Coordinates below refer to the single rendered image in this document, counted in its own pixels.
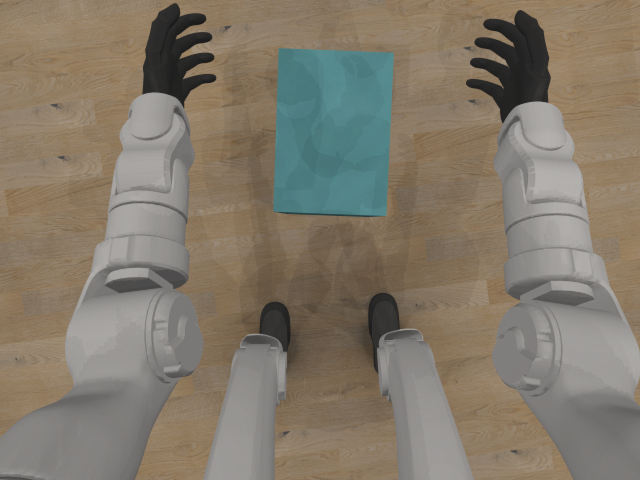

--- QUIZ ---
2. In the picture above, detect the right robot forearm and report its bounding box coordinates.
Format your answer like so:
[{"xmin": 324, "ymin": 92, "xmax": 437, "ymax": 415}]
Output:
[{"xmin": 493, "ymin": 101, "xmax": 640, "ymax": 382}]

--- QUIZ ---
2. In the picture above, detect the left robot foot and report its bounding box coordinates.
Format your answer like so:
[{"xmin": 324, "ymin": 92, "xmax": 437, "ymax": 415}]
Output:
[{"xmin": 260, "ymin": 302, "xmax": 290, "ymax": 352}]

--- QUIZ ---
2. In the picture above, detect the left robot forearm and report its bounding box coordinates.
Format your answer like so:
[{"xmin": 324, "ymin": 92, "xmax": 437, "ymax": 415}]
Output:
[{"xmin": 65, "ymin": 92, "xmax": 195, "ymax": 376}]

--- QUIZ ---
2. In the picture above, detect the robot left thigh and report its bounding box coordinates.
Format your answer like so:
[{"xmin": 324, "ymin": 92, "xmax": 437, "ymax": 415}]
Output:
[{"xmin": 203, "ymin": 344, "xmax": 287, "ymax": 480}]

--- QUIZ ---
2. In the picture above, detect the carton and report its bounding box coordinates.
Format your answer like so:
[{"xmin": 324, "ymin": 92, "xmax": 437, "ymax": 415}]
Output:
[{"xmin": 273, "ymin": 48, "xmax": 394, "ymax": 217}]

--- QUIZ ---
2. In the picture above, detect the right robot hand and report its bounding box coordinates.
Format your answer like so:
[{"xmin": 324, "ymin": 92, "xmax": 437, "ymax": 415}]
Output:
[{"xmin": 466, "ymin": 10, "xmax": 551, "ymax": 123}]

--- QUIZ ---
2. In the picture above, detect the left robot hand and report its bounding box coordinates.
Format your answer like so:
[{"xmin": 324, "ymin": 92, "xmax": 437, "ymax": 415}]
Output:
[{"xmin": 142, "ymin": 3, "xmax": 216, "ymax": 108}]

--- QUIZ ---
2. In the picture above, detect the robot left upper arm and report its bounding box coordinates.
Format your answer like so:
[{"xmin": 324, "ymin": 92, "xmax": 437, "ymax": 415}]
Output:
[{"xmin": 0, "ymin": 287, "xmax": 204, "ymax": 480}]

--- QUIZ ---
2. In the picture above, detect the robot right upper arm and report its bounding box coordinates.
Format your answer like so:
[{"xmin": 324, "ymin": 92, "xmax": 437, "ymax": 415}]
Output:
[{"xmin": 492, "ymin": 300, "xmax": 640, "ymax": 480}]

